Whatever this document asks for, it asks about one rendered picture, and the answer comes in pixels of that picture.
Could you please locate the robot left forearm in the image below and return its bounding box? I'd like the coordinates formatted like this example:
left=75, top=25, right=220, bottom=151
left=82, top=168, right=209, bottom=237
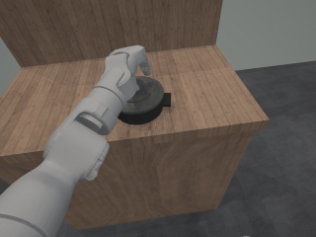
left=42, top=50, right=138, bottom=159

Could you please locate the left robot hand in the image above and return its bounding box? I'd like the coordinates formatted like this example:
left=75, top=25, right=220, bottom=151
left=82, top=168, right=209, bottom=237
left=109, top=45, right=151, bottom=92

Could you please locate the lid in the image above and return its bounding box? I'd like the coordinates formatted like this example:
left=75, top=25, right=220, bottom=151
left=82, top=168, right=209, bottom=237
left=121, top=76, right=164, bottom=115

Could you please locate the table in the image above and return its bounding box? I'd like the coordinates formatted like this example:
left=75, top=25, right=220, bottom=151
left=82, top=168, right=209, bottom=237
left=0, top=0, right=269, bottom=230

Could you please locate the knob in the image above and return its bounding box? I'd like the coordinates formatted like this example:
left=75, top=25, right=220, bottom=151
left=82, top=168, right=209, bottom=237
left=134, top=78, right=144, bottom=95

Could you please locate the robot left upper arm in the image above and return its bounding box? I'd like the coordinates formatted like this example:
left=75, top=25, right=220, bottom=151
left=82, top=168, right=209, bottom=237
left=0, top=120, right=110, bottom=237

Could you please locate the pot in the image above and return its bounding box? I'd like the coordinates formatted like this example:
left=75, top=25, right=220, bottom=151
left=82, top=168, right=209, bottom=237
left=118, top=93, right=172, bottom=125

